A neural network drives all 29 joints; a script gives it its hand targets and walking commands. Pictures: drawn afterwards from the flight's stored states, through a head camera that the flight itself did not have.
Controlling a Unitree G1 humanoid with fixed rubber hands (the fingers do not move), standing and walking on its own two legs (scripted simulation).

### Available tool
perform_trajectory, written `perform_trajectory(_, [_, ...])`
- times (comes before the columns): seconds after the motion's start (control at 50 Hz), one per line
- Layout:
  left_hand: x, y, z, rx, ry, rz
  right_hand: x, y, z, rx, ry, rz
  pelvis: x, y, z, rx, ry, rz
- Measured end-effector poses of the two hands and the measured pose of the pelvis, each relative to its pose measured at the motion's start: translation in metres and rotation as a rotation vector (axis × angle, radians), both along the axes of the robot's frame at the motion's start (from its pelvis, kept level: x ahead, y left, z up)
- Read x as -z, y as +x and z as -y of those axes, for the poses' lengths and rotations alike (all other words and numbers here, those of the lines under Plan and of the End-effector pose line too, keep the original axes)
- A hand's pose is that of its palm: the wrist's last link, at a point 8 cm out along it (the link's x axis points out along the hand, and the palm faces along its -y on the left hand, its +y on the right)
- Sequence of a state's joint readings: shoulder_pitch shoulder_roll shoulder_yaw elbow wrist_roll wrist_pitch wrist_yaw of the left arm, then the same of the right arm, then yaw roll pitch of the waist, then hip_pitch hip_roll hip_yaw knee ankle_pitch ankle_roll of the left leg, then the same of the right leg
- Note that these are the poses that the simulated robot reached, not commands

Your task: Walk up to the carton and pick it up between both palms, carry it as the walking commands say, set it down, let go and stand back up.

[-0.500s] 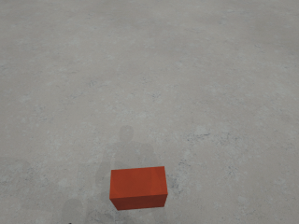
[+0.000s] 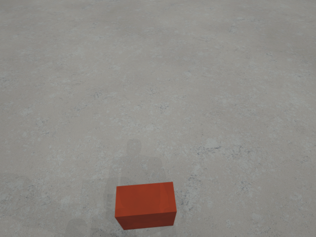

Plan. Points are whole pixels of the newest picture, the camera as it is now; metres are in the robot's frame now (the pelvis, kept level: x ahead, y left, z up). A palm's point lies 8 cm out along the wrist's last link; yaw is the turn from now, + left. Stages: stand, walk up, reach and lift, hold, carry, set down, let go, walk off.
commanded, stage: stand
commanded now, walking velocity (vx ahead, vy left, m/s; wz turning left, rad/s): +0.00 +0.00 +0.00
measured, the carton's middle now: (146, 207) +0.36 +0.07 -0.63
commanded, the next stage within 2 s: reach and lift in 0.04 s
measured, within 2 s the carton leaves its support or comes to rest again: neither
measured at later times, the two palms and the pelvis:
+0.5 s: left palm out of the picture +0.15 +0.26 -0.16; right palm out of the picture +0.14 -0.20 -0.16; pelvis -0.04 +0.02 -0.05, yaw +5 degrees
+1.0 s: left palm (75, 200) +0.26 +0.28 -0.17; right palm (219, 200) +0.26 -0.19 -0.18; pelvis -0.11 +0.02 -0.10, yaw +5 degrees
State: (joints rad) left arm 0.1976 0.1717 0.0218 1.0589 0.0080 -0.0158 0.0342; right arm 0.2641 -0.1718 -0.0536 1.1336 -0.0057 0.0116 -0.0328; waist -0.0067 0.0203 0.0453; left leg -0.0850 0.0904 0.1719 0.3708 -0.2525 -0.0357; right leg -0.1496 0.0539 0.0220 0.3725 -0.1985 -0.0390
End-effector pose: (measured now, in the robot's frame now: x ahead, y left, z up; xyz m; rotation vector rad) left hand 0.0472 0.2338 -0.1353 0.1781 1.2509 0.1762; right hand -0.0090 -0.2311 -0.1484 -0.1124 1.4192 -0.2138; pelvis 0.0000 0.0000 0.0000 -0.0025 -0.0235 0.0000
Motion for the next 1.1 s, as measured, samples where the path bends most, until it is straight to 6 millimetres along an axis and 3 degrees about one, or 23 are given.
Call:
perform_trajectory(0.04, [0.001, -0.006, 0.001, -0.004, -0.004, -0.016, 0.0, -0.003, -0.001, 0.002, 0.0, -0.008, 0.0, 0.0, 0.0, 0.001, 0.0, -0.001])
perform_trajectory(0.06, [0.001, 0.0, 0.001, -0.014, -0.012, 0.005, -0.001, 0.007, -0.002, -0.007, 0.003, 0.023, 0.002, -0.001, 0.0, 0.0, 0.003, -0.027])
perform_trajectory(0.18, [-0.007, 0.084, -0.004, 0.036, -0.027, 0.084, -0.011, 0.134, -0.001, -0.111, -0.021, 0.211, 0.02, -0.022, -0.006, -0.059, 0.002, -0.123])
perform_trajectory(0.24, [-0.011, 0.1, -0.011, 0.042, -0.015, 0.038, -0.022, 0.171, -0.007, -0.122, -0.011, 0.209, 0.023, -0.025, -0.008, -0.075, 0.004, -0.154])
perform_trajectory(0.3, [-0.013, 0.096, -0.02, 0.056, -0.001, 0.002, -0.024, 0.174, -0.018, -0.114, 0.015, 0.184, 0.023, -0.024, -0.009, -0.082, 0.004, -0.171])
perform_trajectory(0.4, [0.0, 0.085, -0.029, 0.07, -0.005, -0.001, -0.011, 0.154, -0.029, -0.113, 0.023, 0.151, 0.029, -0.024, -0.013, -0.089, -0.014, -0.223])
perform_trajectory(0.56, [0.028, 0.111, -0.03, 0.064, -0.028, 0.168, 0.019, 0.159, -0.032, -0.146, 0.012, 0.271, 0.061, -0.047, -0.023, -0.087, -0.023, -0.289])
perform_trajectory(0.8, [0.029, 0.155, -0.041, 0.05, -0.036, 0.274, 0.026, 0.205, -0.032, -0.142, 0.012, 0.401, 0.083, -0.086, -0.029, -0.079, -0.024, -0.261])
perform_trajectory(0.96, [0.032, 0.203, -0.043, 0.033, -0.043, 0.344, 0.033, 0.256, -0.038, -0.12, 0.032, 0.489, 0.097, -0.105, -0.024, -0.084, -0.023, -0.323])
perform_trajectory(1.1, [0.042, 0.246, -0.044, 0.018, -0.059, 0.417, 0.045, 0.297, -0.04, -0.103, 0.043, 0.56, 0.11, -0.11, -0.017, -0.086, -0.027, -0.44])
